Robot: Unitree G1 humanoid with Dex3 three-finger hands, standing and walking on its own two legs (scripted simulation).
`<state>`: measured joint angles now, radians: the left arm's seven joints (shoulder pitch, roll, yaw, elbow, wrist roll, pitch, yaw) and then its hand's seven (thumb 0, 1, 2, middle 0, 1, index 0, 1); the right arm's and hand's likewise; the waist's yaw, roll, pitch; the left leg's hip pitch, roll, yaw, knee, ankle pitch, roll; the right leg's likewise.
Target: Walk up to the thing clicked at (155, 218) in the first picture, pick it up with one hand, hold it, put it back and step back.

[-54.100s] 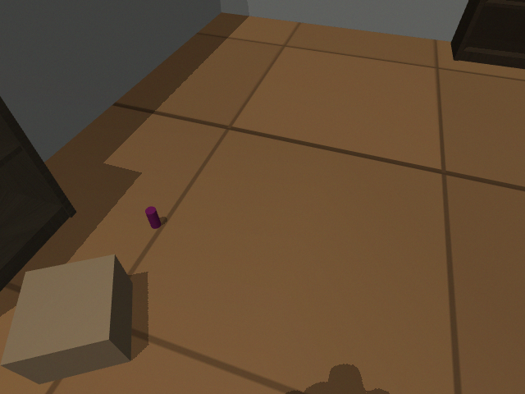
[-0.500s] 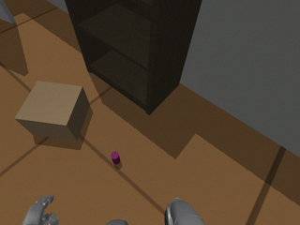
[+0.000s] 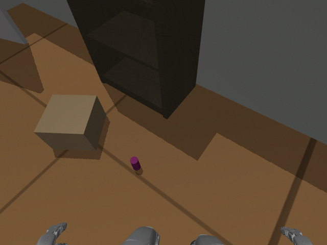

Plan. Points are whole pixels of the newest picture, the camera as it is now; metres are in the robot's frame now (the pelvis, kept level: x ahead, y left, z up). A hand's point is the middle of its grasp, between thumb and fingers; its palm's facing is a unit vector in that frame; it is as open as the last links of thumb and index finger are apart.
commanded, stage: step back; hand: left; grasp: from above
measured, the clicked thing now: (135, 163) +0.60 +0.23 -0.71
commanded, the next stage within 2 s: none
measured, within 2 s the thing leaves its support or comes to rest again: neither
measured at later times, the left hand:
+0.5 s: hand out of the picture -0.08 +0.28 -0.16, palm faces -0.06 -0.92 -0.39, open 7.4 cm
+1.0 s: hand out of the picture -0.20 +0.27 -0.15, palm faces +0.02 -0.92 -0.40, open 7.4 cm
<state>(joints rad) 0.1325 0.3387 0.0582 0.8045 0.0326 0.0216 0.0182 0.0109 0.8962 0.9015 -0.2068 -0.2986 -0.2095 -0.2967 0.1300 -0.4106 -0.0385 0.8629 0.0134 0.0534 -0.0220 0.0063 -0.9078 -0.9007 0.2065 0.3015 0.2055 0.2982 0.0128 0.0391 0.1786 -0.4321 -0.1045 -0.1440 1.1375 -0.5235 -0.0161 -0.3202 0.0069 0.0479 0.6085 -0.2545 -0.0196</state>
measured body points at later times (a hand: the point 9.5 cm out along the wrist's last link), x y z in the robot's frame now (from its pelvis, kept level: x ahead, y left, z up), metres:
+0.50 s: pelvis -0.16 +0.01 -0.01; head -0.10 +0.02 +0.44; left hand -0.08 +0.33 -0.13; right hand -0.05 -0.31 -0.11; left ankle -0.05 +0.13 -0.73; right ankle -0.21 -0.14 -0.70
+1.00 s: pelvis -0.34 +0.00 -0.01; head -0.28 +0.01 +0.44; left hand -0.21 +0.32 -0.12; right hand -0.25 -0.31 -0.12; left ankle -0.31 +0.11 -0.73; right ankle -0.30 -0.13 -0.67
